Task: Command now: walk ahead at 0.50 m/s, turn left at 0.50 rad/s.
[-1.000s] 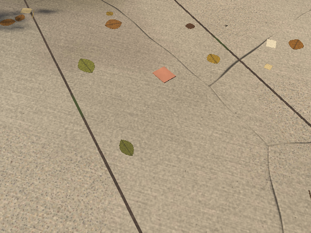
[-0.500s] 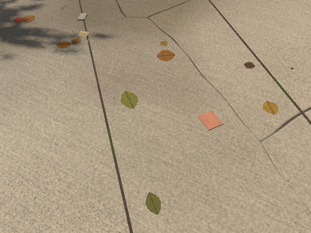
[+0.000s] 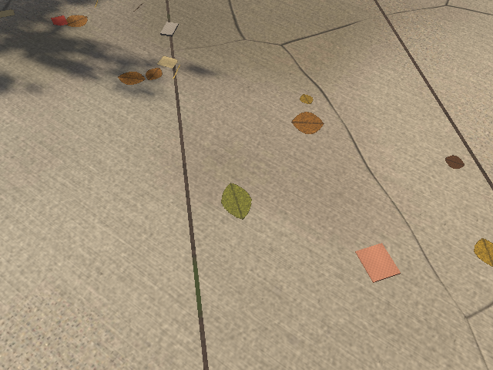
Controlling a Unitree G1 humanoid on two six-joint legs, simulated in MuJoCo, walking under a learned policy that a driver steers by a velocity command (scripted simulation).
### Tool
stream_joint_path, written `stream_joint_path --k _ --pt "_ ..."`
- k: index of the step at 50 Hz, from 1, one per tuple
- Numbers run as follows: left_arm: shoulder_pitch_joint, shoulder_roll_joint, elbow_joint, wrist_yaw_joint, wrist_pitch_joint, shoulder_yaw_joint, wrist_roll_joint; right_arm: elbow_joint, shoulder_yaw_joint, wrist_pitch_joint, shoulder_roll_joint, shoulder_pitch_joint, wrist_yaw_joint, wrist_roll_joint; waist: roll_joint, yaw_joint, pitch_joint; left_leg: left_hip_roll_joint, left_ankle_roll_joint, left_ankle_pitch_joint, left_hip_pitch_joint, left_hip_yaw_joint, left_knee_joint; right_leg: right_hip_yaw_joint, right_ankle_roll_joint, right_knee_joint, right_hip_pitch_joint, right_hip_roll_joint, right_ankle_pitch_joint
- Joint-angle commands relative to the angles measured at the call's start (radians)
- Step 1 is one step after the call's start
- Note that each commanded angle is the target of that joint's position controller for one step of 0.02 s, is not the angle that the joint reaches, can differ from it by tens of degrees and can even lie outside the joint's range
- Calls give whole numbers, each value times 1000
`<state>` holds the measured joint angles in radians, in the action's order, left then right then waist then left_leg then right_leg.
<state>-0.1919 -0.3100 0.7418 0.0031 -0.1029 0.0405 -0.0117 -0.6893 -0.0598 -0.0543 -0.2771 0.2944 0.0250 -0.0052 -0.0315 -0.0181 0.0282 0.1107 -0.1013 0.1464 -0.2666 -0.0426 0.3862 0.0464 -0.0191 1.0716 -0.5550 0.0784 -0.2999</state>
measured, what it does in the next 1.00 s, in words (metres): walks ahead, turning left: right foot, then left foot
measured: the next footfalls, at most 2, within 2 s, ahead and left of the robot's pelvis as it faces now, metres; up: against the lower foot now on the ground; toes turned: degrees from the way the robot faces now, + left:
right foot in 0.30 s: +0.36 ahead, -0.12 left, +0.00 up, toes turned +14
left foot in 0.80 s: +0.52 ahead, +0.23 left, +0.00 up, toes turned +29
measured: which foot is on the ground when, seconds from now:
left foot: down 0.00-0.32, up 0.34-0.78, down 0.80-1.00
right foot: up 0.00-0.28, down 0.30-0.82, up 0.84-1.00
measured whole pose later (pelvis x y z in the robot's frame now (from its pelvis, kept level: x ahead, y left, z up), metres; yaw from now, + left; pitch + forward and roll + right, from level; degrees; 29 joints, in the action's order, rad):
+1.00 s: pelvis +0.50 +0.13 +0.00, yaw +26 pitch +1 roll +0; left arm -0.24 -0.32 0.82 0.01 -0.06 0.05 0.03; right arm -0.71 -0.05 -0.07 -0.26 0.24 0.03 0.01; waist -0.04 0.00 0.05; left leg 0.05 -0.07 0.19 -0.24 0.07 0.41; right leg 0.03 0.00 1.14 -0.54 0.11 -0.31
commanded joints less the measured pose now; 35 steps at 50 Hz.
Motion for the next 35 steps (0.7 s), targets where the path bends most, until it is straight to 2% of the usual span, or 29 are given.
stream_joint_path --k 1,5,7,9,12,13,14,15,16,17,18,19,20,21,22,23,25,27,31,35 --pt "-8 -77 -69 -8 7 24 -9 72 -40 -22 -148 -39 -18 -4 80 38 -46 -259 -197 -199 55 -290 -189 16 -37 -102 -102 22 97" --pt "160 -39 -111 -1 0 11 -7 36 -47 -12 -168 30 -37 -12 88 -21 -19 -193 -133 -160 -3 -224 -168 10 -46 -395 -26 -32 360" --pt "225 -38 -129 8 -6 9 3 16 -49 -8 -175 71 -40 -18 93 -47 -17 -195 -117 -120 -2 -244 -155 8 -42 -478 29 -61 418" --pt "266 -54 -147 15 -12 14 11 0 -49 -1 -171 101 -42 -24 100 -58 -14 -215 -111 -96 57 -293 -110 28 -32 -533 31 -72 400" --pt "263 -82 -153 24 -22 28 15 -9 -50 15 -167 109 -50 -24 128 -42 -22 -243 -95 -105 156 -377 -19 46 -2 -596 66 -84 285" --pt "226 -92 -147 22 -26 35 16 -9 -52 20 -167 100 -51 -21 147 -22 -30 -243 -86 -142 164 -393 15 36 15 -609 118 -88 241" --pt "141 -109 -126 16 -30 48 14 -2 -47 23 -151 82 -49 -20 149 25 -70 -209 -65 -206 147 -379 85 14 43 -655 248 -90 249" --pt "11 -146 -110 9 -35 63 -1 15 -30 20 -107 65 -44 -12 120 89 -184 -159 -32 -199 66 -331 273 80 99 -625 487 3 257" --pt "-140 -228 -94 -1 -29 85 -19 35 -11 13 -49 143 -43 -17 -67 106 -353 -39 44 57 -225 -196 607 379 225 -613 876 230 197" --pt "-187 -206 -62 8 -15 85 9 44 -3 4 -68 213 -44 -28 -297 85 -419 -26 73 454 -452 -144 827 723 313 -703 991 367 -24" --pt "-139 -121 -81 4 -6 64 19 29 -26 6 -157 155 -44 -36 -160 99 -276 -95 84 390 -531 -159 915 657 274 -745 873 337 -164" --pt "-94 -86 -88 -1 4 53 13 45 -34 13 -179 59 -43 -28 -73 105 -159 -130 92 306 -532 -115 927 504 231 -763 735 292 -127" --pt "-45 -70 -83 1 10 43 4 57 -37 19 -168 12 -44 -23 -39 83 -73 -157 97 243 -494 -97 890 387 214 -803 600 243 -12" --pt "-15 -48 -77 2 10 35 -2 62 -42 26 -153 -2 -42 -19 -52 56 -32 -186 96 204 -462 -93 847 304 202 -833 516 205 60" --pt "2 -45 -71 4 7 33 -4 60 -40 34 -129 11 -38 -25 -76 36 -11 -203 96 185 -418 -81 825 239 194 -862 453 180 98" --pt "5 -45 -63 4 1 38 2 65 -32 37 -99 11 -33 -22 -79 28 -1 -211 96 180 -409 -69 799 193 199 -883 417 175 132" --pt "-7 -72 -42 4 -9 49 6 84 -25 41 -71 -23 -30 -18 -60 27 9 -225 104 136 -431 -60 735 123 218 -916 407 183 211" --pt "-18 -99 -23 3 -11 59 5 95 -21 39 -66 -56 -24 -14 -42 32 2 -234 111 51 -453 -60 651 59 226 -927 439 190 288" --pt "-32 -129 1 -1 0 66 12 114 -10 23 -54 -166 0 -17 -25 70 18 -220 100 -149 -401 -5 418 -90 189 -928 467 158 360" --pt "-108 -163 42 0 18 74 33 159 -3 20 -47 -281 20 -20 -17 103 52 -196 68 -127 -370 35 277 -135 172 -916 547 191 373"
Velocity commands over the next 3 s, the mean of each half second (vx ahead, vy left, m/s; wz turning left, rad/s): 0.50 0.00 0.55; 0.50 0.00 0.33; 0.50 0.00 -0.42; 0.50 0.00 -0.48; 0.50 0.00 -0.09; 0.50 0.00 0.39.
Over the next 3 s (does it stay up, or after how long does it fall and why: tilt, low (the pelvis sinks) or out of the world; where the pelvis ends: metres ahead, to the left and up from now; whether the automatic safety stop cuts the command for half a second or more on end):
stays up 1.62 0.25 -0.01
